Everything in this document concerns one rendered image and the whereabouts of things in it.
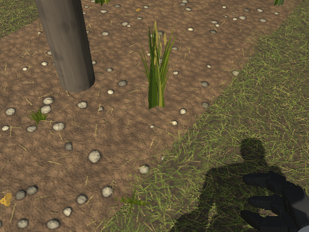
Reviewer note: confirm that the right robot hand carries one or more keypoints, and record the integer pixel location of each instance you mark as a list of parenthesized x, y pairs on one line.
[(292, 208)]

